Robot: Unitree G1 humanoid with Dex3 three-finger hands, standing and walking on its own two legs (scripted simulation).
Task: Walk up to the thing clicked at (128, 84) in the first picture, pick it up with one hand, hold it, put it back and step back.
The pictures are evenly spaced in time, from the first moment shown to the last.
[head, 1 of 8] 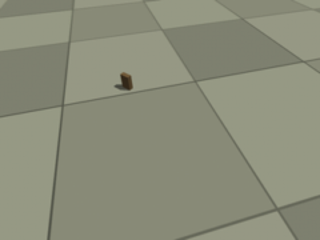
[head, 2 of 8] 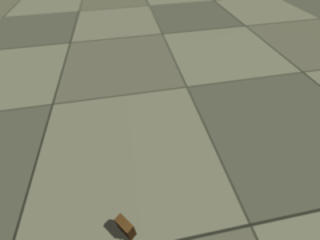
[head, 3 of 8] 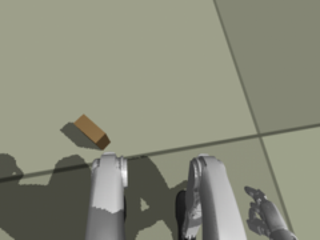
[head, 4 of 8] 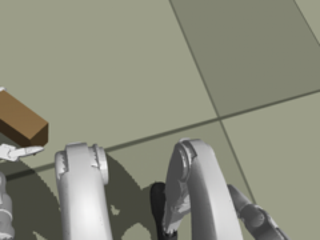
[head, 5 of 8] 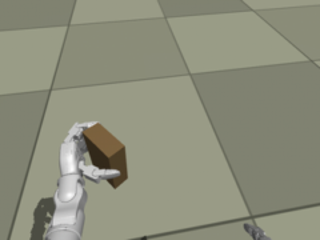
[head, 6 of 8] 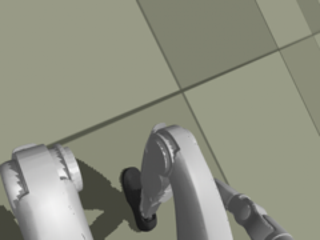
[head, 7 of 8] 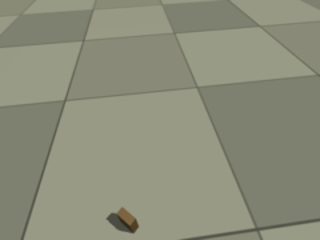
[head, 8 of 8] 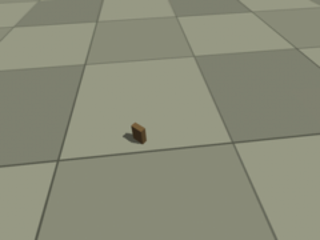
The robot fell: no
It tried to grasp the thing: yes
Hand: left
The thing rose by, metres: 0.69
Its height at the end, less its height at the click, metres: +0.00
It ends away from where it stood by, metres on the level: 0.03
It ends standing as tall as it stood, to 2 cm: yes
